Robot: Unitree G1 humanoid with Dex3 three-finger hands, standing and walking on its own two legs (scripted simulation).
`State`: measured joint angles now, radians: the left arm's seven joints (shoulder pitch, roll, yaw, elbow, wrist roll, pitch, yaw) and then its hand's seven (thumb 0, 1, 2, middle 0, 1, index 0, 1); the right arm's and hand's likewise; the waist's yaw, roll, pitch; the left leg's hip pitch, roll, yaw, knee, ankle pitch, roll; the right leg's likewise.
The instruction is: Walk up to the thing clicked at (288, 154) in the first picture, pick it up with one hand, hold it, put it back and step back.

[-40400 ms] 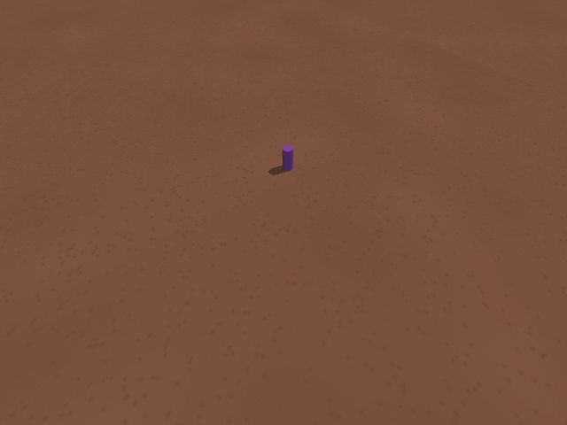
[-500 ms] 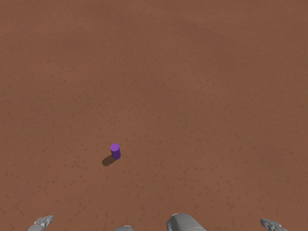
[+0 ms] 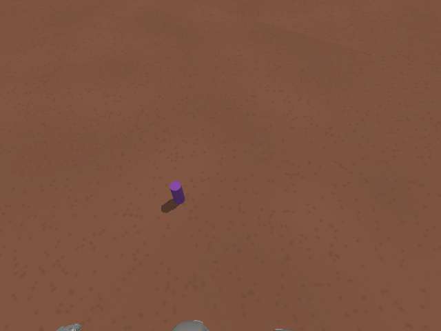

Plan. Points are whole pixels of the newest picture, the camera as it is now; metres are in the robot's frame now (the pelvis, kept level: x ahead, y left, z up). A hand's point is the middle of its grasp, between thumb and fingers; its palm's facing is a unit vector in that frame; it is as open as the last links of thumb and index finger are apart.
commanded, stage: step back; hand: left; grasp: from the side
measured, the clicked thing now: (177, 192) +0.79 +0.26 -0.69
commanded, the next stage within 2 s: stand in 1.58 s
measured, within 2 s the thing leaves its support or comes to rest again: neither
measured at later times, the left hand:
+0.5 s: hand out of the picture -0.12 +0.23 -0.15, palm faces -0.03 -0.92 -0.39, open 7.4 cm
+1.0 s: hand out of the picture -0.17 +0.23 -0.14, palm faces +0.04 -0.92 -0.39, open 7.4 cm
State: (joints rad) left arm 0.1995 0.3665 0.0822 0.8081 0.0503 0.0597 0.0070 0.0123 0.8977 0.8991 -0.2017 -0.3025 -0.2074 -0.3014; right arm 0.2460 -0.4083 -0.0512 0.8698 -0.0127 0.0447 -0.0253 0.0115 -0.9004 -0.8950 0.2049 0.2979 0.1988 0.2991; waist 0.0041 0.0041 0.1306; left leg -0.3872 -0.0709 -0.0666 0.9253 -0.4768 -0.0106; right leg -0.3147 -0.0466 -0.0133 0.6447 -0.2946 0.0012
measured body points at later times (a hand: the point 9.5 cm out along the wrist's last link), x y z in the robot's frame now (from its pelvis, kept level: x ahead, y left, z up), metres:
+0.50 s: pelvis -0.18 -0.04 +0.00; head -0.14 -0.05 +0.44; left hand -0.12 +0.28 -0.12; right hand -0.06 -0.36 -0.11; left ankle -0.08 +0.11 -0.69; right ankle -0.21 -0.16 -0.73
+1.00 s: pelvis -0.22 -0.05 +0.00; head -0.22 -0.05 +0.45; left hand -0.18 +0.28 -0.11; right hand -0.14 -0.35 -0.12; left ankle -0.21 +0.08 -0.72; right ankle -0.21 -0.16 -0.73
